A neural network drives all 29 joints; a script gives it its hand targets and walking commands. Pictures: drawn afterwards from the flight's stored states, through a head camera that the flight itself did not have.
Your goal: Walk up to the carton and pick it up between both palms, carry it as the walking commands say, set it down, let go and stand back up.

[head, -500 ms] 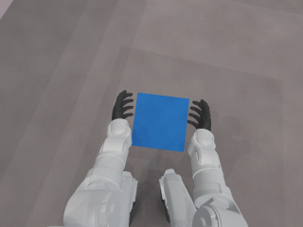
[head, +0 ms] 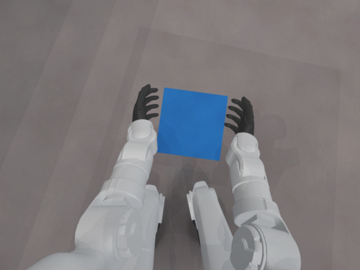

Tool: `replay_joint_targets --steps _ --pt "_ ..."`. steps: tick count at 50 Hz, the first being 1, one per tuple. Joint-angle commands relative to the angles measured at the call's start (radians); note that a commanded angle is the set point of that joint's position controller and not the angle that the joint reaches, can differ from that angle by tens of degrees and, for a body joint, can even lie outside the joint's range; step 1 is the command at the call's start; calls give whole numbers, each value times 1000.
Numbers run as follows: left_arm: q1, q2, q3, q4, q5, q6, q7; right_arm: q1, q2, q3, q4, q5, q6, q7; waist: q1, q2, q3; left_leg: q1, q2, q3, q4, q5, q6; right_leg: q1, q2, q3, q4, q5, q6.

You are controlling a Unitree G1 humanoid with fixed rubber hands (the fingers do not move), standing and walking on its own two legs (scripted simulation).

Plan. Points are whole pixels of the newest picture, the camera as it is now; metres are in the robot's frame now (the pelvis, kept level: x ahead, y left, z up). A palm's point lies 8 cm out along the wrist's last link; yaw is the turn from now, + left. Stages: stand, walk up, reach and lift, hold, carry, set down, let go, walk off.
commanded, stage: set down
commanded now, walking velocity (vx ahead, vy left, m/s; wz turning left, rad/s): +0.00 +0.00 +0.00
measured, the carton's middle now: (190, 126) +0.44 -0.05 -0.18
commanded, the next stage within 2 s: none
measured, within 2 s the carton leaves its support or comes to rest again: neither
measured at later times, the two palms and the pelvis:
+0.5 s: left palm (147, 122) +0.45 +0.06 -0.17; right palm (233, 134) +0.41 -0.17 -0.17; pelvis -0.03 +0.00 -0.08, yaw +0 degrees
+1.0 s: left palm (152, 123) +0.48 +0.06 -0.26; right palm (226, 135) +0.43 -0.17 -0.26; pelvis -0.03 +0.00 -0.13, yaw +0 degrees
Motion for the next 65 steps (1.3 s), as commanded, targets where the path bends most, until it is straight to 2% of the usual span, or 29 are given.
replay_joint_targets --steps 1,23,36,65 --pt "-498 -895 -417 62 -39 -4 -239 -590 818 501 37 53 -11 253 -39 11 -824 380 -46 35 -128 166 -4 419 52 -56 -119 239 -14" --pt "-724 -872 -378 108 -69 39 -244 -828 783 449 48 71 34 273 -54 25 -906 204 -59 74 56 100 -6 221 52 -95 67 185 -4" --pt "-806 -836 -355 140 -80 43 -249 -914 745 423 49 79 39 280 -55 28 -929 105 -63 91 148 101 -5 134 48 -111 163 194 4" --pt "-954 -750 -420 140 -170 30 -259 -1066 656 470 41 161 15 280 -62 18 -927 -72 -61 124 387 165 -4 25 32 -130 393 282 22"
